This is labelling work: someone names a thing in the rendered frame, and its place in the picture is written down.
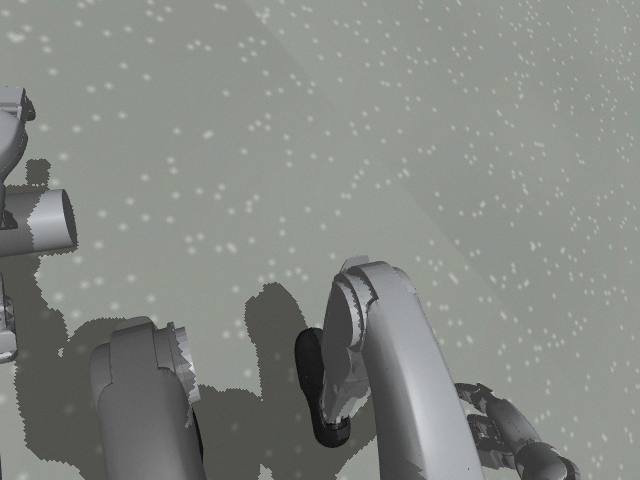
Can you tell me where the right robot hand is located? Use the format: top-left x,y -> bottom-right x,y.
454,383 -> 543,470

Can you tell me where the left robot hand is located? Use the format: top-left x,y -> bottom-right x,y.
0,87 -> 36,230

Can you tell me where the right robot foot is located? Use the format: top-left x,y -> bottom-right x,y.
295,328 -> 350,448

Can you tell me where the can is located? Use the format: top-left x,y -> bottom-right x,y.
0,189 -> 77,258

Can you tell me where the left robot arm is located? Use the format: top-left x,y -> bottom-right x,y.
0,180 -> 18,480

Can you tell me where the right robot arm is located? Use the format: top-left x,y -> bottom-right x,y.
514,442 -> 583,480

